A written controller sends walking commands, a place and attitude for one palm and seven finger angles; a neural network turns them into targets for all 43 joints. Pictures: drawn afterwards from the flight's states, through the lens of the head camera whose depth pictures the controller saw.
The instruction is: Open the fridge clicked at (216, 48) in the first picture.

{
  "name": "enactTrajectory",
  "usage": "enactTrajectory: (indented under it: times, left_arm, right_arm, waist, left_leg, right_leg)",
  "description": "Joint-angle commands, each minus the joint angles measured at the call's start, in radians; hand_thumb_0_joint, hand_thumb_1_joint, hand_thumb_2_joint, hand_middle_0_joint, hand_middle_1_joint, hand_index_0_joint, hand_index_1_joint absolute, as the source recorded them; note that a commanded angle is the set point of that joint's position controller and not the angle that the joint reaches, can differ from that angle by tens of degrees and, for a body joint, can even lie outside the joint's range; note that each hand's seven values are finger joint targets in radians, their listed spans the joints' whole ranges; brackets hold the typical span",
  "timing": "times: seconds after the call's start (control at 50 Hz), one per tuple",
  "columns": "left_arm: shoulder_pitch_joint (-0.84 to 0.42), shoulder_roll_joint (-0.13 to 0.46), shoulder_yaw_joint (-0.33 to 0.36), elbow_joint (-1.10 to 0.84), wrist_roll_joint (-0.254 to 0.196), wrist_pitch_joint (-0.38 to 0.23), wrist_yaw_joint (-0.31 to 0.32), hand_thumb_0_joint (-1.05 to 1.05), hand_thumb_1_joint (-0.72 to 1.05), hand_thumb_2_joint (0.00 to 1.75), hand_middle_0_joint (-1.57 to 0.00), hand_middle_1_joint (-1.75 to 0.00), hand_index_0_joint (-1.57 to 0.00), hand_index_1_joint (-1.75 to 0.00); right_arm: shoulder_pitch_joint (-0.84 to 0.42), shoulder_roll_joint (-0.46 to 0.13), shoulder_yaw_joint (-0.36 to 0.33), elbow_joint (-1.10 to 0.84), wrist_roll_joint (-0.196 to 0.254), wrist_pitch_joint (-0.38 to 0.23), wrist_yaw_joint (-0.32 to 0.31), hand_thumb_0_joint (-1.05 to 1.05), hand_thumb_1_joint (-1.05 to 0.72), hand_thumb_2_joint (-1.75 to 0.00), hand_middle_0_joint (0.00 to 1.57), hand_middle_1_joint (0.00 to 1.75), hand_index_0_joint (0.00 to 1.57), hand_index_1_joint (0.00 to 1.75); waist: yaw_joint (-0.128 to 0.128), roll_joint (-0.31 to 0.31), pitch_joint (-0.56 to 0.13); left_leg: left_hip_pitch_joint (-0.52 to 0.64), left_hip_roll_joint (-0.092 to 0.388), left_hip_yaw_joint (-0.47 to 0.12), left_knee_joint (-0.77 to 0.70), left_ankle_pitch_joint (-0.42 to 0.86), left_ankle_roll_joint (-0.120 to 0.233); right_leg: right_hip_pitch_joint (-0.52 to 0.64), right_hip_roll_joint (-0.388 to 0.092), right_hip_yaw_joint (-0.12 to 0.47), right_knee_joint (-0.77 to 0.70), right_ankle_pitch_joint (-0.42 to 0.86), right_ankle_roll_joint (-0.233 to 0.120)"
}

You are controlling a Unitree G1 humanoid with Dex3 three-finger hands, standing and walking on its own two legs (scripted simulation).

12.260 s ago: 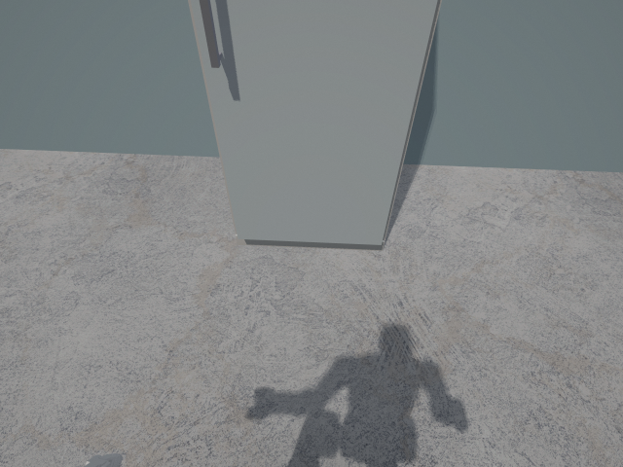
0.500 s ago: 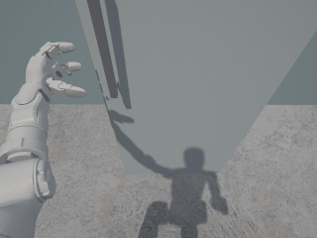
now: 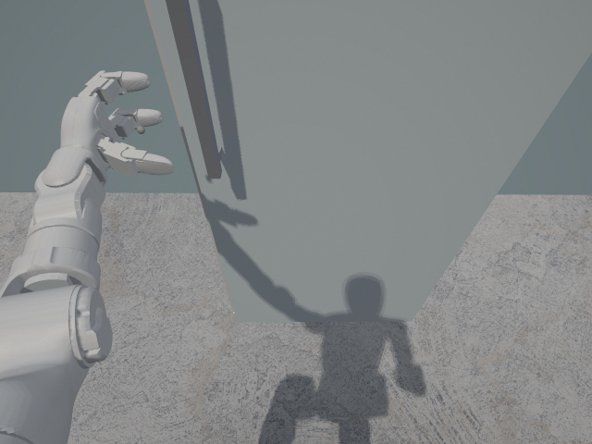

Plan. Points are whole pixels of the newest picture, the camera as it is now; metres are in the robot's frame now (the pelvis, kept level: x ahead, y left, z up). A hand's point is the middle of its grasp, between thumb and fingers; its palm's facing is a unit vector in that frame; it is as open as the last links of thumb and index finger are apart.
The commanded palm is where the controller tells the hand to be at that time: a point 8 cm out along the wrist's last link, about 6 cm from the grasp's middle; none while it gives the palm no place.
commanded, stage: feel for the door with the fingertips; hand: left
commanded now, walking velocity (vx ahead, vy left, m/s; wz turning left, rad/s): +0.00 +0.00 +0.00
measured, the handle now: (196, 65) +0.54 +0.12 +0.23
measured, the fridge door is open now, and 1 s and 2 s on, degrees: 0 0 0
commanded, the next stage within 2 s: slide the fingers in behind the handle in 0.88 s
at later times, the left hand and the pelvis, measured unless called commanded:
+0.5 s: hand (171, 129) +0.47 +0.15 +0.18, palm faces +0.00 -1.00 +0.02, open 14.0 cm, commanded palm +0.46 +0.21 +0.18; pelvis -0.01 +0.00 +0.00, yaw +0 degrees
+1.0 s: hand (164, 118) +0.50 +0.17 +0.18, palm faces -0.01 -1.00 +0.02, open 13.9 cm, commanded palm +0.48 +0.21 +0.18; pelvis +0.00 +0.00 +0.00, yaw +0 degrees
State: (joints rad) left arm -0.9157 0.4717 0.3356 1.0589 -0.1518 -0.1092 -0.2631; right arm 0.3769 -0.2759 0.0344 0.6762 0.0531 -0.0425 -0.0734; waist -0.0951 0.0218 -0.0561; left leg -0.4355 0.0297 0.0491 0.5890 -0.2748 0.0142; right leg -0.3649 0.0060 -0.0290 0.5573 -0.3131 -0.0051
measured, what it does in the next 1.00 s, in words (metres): stands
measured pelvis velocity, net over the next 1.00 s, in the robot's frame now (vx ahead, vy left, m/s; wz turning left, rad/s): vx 0.00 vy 0.00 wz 0.00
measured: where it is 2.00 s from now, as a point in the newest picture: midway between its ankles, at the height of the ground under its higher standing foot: outside the picture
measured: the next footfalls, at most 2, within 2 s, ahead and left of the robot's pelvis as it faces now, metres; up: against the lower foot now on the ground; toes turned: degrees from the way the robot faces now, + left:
none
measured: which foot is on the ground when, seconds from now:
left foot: down 0.00-1.00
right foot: down 0.00-1.00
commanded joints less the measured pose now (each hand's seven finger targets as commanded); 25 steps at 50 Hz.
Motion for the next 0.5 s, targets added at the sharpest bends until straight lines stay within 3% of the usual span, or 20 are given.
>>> enactTrajectory:
  times: [0.0,0.04,0.06,0.16,0.2,0.22,0.24,0.28,0.34,0.36,0.42,0.46,0.48]
  left_arm:
    - [-0.559,0.193,-0.023,-0.245,-0.017,-0.062,-0.007,0.0,-0.5,0.3,-0.3,-1.2,-0.3,-1.2]
    - [-0.531,0.212,0.004,-0.263,-0.027,-0.07,-0.004,0.0,-0.5,0.3,-0.3,-1.2,-0.3,-1.2]
    - [-0.532,0.177,-0.019,-0.262,-0.033,-0.066,-0.005,0.0,-0.5,0.3,-0.3,-1.2,-0.3,-1.2]
    - [-0.492,0.198,0.008,-0.255,-0.026,-0.048,0.015,0.0,-0.5,0.3,-0.3,-1.2,-0.3,-1.2]
    - [-0.485,0.158,-0.015,-0.283,-0.023,-0.044,0.028,0.0,-0.5,0.3,-0.3,-1.2,-0.3,-1.2]
    - [-0.48,0.173,-0.006,-0.289,-0.022,-0.048,0.038,0.0,-0.5,0.3,-0.3,-1.2,-0.3,-1.2]
    - [-0.496,0.153,-0.019,-0.3,-0.02,-0.046,0.044,0.0,-0.5,0.3,-0.3,-1.2,-0.3,-1.2]
    - [-0.517,0.156,-0.016,-0.285,-0.017,-0.043,0.057,0.0,-0.5,0.3,-0.3,-1.2,-0.3,-1.2]
    - [-0.531,0.137,-0.026,-0.292,-0.008,-0.05,0.077,0.0,-0.5,0.3,-0.3,-1.2,-0.3,-1.2]
    - [-0.571,0.144,-0.032,-0.296,-0.002,-0.053,0.083,0.0,-0.5,0.3,-0.3,-1.2,-0.3,-1.2]
    - [-0.604,0.192,0.0,-0.228,0.008,-0.063,0.1,0.0,-0.5,0.3,-0.3,-1.2,-0.3,-1.2]
    - [-0.631,0.21,0.002,-0.202,0.019,-0.068,0.1,0.0,-0.5,0.3,-0.3,-1.2,-0.3,-1.2]
    - [-0.635,0.188,-0.019,-0.187,0.024,-0.071,0.096,0.0,-0.5,0.3,-0.3,-1.2,-0.3,-1.2]
  right_arm:
    - [0.042,-0.157,-0.06,-0.09,0.006,-0.044,-0.012,0.0,-0.9,-0.9,0.2,0.3,0.2,0.3]
    - [0.044,-0.16,-0.063,-0.087,0.005,-0.048,-0.011,0.0,-0.9,-0.9,0.2,0.3,0.2,0.3]
    - [0.046,-0.156,-0.06,-0.085,0.004,-0.05,-0.01,0.0,-0.9,-0.9,0.2,0.3,0.2,0.3]
    - [0.046,-0.159,-0.064,-0.082,0.001,-0.05,-0.003,0.0,-0.9,-0.9,0.2,0.3,0.2,0.3]
    - [0.038,-0.153,-0.065,-0.092,0.001,-0.054,0.002,0.0,-0.9,-0.9,0.2,0.3,0.2,0.3]
    - [0.042,-0.154,-0.066,-0.091,0.002,-0.051,0.001,0.0,-0.9,-0.9,0.2,0.3,0.2,0.3]
    - [0.032,-0.15,-0.064,-0.093,0.002,-0.053,0.004,0.0,-0.9,-0.9,0.2,0.3,0.2,0.3]
    - [0.033,-0.15,-0.064,-0.086,0.003,-0.054,0.003,0.0,-0.9,-0.9,0.2,0.3,0.2,0.3]
    - [0.028,-0.146,-0.063,-0.088,0.002,-0.057,0.003,0.0,-0.9,-0.9,0.2,0.3,0.2,0.3]
    - [0.028,-0.147,-0.062,-0.082,0.001,-0.058,0.001,0.0,-0.9,-0.9,0.2,0.3,0.2,0.3]
    - [0.045,-0.153,-0.06,-0.069,-0.003,-0.06,-0.003,0.0,-0.9,-0.9,0.2,0.3,0.2,0.3]
    - [0.042,-0.153,-0.055,-0.068,-0.004,-0.064,-0.004,0.0,-0.9,-0.9,0.2,0.3,0.2,0.3]
    - [0.043,-0.151,-0.055,-0.067,-0.002,-0.065,-0.004,0.0,-0.9,-0.9,0.2,0.3,0.2,0.3]
  waist:
    - [-0.016,0.042,-0.329]
    - [-0.002,0.055,-0.365]
    - [-0.007,0.047,-0.357]
    - [0.011,0.016,-0.329]
    - [0.014,0.031,-0.341]
    - [0.013,0.015,-0.339]
    - [0.009,0.041,-0.335]
    - [0.0,-0.005,-0.305]
    - [0.003,0.014,-0.32]
    - [-0.009,0.028,-0.317]
    - [-0.016,-0.023,-0.3]
    - [-0.018,-0.003,-0.319]
    - [-0.023,0.013,-0.317]
  left_leg:
    - [0.292,-0.013,-0.058,-0.036,0.26,0.026]
    - [0.311,-0.013,-0.057,-0.03,0.282,0.026]
    - [0.313,-0.013,-0.061,-0.032,0.286,0.025]
    - [0.267,-0.016,-0.055,-0.036,0.276,0.027]
    - [0.282,-0.016,-0.053,-0.037,0.275,0.026]
    - [0.278,-0.016,-0.053,-0.033,0.28,0.028]
    - [0.285,-0.017,-0.051,-0.036,0.27,0.027]
    - [0.262,-0.016,-0.051,-0.04,0.241,0.029]
    - [0.277,-0.017,-0.05,-0.039,0.244,0.028]
    - [0.279,-0.017,-0.054,-0.039,0.235,0.027]
    - [0.238,-0.019,-0.055,-0.041,0.192,0.031]
    - [0.228,-0.021,-0.054,-0.041,0.186,0.029]
    - [0.231,-0.021,-0.052,-0.037,0.186,0.027]
  right_leg:
    - [-0.008,0.021,-0.001,-0.069,0.321,-0.009]
    - [0.011,0.022,0.002,-0.067,0.338,-0.012]
    - [0.004,0.023,-0.003,-0.066,0.337,-0.012]
    - [0.025,0.022,-0.004,-0.064,0.344,-0.011]
    - [0.019,0.023,-0.005,-0.061,0.336,-0.012]
    - [0.031,0.021,-0.007,-0.064,0.335,-0.013]
    - [0.016,0.022,-0.002,-0.065,0.332,-0.011]
    - [0.013,0.023,-0.002,-0.071,0.316,-0.009]
    - [0.01,0.021,0.0,-0.068,0.315,-0.009]
    - [-0.002,0.02,0.002,-0.069,0.304,-0.009]
    - [0.008,0.017,0.006,-0.076,0.269,-0.006]
    - [0.012,0.015,0.013,-0.069,0.281,-0.004]
    - [0.002,0.015,0.013,-0.068,0.281,-0.005]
